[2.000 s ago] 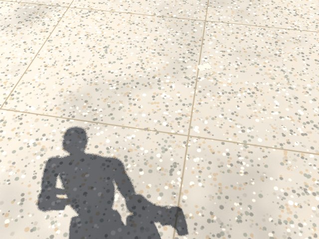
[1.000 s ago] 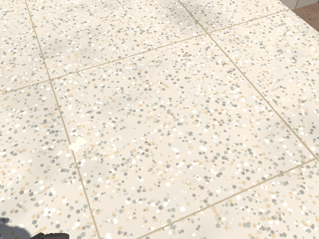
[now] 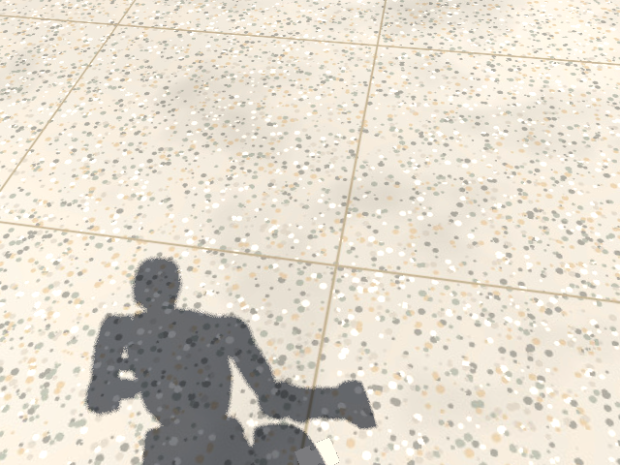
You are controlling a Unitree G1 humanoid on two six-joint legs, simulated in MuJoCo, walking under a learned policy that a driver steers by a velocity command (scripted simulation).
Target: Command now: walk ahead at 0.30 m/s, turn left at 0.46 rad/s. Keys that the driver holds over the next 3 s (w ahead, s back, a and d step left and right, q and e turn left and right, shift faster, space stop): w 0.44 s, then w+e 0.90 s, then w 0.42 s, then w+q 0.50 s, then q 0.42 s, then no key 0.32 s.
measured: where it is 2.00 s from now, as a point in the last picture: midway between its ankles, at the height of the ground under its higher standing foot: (386, 264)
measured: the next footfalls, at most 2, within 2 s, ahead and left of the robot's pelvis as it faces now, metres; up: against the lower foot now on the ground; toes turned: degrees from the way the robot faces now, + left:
left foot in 0.30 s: +0.15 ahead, +0.15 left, +0.00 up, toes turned +4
right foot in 0.76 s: +0.50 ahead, -0.07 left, +0.00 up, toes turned -5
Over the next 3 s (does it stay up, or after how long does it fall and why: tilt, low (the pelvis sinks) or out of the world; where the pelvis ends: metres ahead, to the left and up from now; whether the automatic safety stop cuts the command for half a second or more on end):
stays up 1.30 -0.29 0.01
